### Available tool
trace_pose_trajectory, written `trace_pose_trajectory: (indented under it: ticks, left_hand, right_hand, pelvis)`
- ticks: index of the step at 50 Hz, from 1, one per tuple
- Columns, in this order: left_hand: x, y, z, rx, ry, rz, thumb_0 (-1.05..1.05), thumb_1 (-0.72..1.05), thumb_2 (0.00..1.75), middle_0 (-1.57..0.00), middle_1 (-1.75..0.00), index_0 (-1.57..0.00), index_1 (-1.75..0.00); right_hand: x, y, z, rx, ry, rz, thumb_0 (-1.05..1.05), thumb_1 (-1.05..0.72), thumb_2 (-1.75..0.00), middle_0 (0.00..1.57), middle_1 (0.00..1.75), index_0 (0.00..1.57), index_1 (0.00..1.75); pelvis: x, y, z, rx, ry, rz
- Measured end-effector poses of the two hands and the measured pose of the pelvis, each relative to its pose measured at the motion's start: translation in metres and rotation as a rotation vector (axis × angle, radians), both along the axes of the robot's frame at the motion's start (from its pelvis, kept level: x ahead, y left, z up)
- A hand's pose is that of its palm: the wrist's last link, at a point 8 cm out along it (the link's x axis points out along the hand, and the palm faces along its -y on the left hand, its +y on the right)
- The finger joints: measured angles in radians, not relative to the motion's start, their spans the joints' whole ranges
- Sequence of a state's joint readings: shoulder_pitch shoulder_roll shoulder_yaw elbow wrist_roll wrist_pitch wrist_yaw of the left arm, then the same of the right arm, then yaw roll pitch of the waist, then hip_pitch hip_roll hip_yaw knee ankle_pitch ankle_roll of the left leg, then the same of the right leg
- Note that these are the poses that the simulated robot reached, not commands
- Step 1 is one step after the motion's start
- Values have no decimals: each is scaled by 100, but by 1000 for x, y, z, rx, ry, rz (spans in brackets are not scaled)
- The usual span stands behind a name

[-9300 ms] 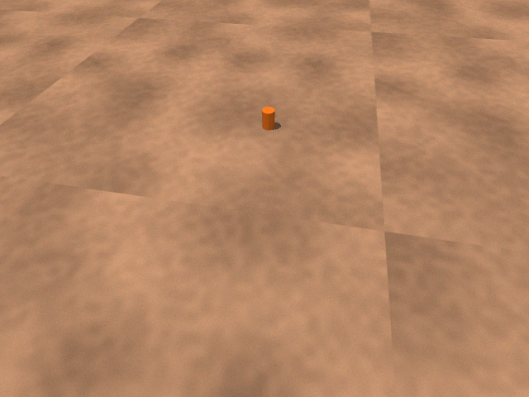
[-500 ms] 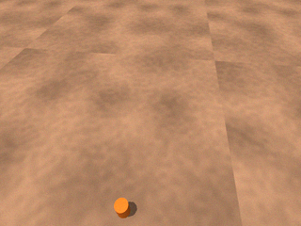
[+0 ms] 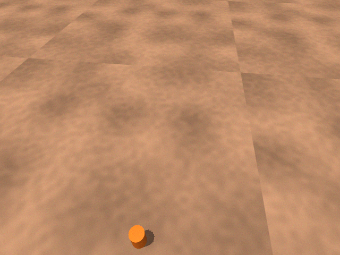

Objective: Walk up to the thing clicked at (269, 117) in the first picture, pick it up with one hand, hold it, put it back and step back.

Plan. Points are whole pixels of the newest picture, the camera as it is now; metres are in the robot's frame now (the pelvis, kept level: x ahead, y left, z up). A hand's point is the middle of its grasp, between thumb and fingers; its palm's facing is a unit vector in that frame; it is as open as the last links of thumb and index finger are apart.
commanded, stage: stand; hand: left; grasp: from the side
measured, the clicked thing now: (138, 237) +0.37 +0.20 -0.72
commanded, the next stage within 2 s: rise first in 0.44 s
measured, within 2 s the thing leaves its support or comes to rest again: neither
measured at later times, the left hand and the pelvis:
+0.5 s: hand out of the picture +0.05 +0.26 -0.16, palm faces -0.02 -0.94 -0.34, open 7.4 cm; pelvis -0.01 +0.00 +0.00, yaw +0 degrees
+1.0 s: hand out of the picture +0.15 +0.26 -0.19, palm faces -0.01 -0.93 -0.38, open 13.6 cm; pelvis -0.01 +0.00 -0.04, yaw -2 degrees
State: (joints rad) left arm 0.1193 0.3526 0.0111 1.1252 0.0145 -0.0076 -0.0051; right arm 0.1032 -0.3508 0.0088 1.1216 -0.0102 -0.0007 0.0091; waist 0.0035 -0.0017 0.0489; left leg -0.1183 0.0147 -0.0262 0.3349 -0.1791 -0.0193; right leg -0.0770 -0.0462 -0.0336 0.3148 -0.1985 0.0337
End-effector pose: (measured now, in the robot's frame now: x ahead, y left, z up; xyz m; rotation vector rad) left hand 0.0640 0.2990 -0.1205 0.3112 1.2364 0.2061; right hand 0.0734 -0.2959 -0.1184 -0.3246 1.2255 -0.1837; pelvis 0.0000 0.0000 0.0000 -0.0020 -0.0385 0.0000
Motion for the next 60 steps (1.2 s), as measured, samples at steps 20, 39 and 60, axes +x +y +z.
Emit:
trace_pose_trajectory:
  ticks: [20, 39, 60]
  left_hand:
    - [-18, 2, -1, 0, 32, 7, 0, 90, 90, -20, -30, -20, -30]
    - [77, -5, -16, -15, -132, -28, 0, 50, 87, -18, -66, -19, -65]
    - [76, 11, -46, 43, -114, -31, 0, -39, 52, -4, -53, -5, -51]
  right_hand:
    - [-20, 1, -4, 4, 40, -6, 1, -90, -90, 20, 30, 20, 30]
    - [2, 28, -12, 47, -152, -34, 1, -93, -91, 20, 30, 20, 30]
    - [50, 44, -36, 35, -339, 5, 1, -83, -89, 20, 30, 20, 30]
  pelvis:
    - [-7, 1, 0, 2, 2, 3]
    - [-19, -5, -21, -3, 143, -14]
    - [-6, 6, -67, -22, 280, -23]
